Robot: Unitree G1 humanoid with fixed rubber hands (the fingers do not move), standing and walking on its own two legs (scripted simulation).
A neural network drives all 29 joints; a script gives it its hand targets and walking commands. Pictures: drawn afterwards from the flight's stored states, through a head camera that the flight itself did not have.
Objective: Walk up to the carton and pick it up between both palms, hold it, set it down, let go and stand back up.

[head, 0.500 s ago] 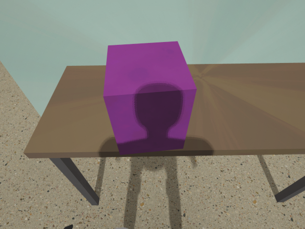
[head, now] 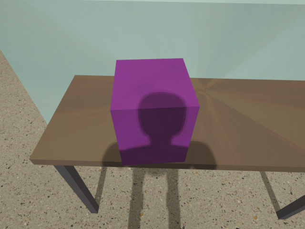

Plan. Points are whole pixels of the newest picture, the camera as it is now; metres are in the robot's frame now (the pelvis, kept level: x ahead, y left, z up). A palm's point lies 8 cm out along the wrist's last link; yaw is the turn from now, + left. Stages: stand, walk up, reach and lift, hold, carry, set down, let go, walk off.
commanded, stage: walk up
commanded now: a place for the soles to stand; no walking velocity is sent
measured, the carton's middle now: (152, 113) +0.45 +0.01 +0.06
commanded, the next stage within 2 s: none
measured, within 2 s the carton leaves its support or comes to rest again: neither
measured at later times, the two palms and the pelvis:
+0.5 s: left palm out of the picture +0.02 +0.41 -0.13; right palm out of the picture +0.15 -0.14 -0.12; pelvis +0.03 +0.12 -0.03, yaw +2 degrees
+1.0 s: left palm (15, 211) +0.21 +0.40 -0.10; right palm out of the picture +0.13 -0.10 -0.11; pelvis +0.07 +0.16 -0.01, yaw -6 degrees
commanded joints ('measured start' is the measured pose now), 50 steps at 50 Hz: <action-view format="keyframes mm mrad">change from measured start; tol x32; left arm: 1 9 137 44 -89 0 -25 8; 50 -58 137 63 -109 6 5 -7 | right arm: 1 6 -140 -37 -76 1 -22 -7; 50 -37 -208 -35 -122 -1 -33 -18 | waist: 1 -7 -3 -18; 50 11 7 -44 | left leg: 1 -12 78 -98 -121 126 48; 10 -518 96 -82 504 -193 -2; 22 312 -3 99 -12 115 20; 25 -73 404 -510 -389 -436 295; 36 -93 371 -197 -138 277 227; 41 -76 45 73 209 -236 11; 50 -66 216 -75 -186 54 92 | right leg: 1 3 -86 121 -126 86 -35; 9 201 -503 586 -338 -262 -327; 17 22 -283 178 -276 -93 -196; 26 -336 -1 179 666 -335 6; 38 85 7 109 16 41 -28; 41 -100 -250 521 -199 -15 -238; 50 23 -23 217 -15 154 -45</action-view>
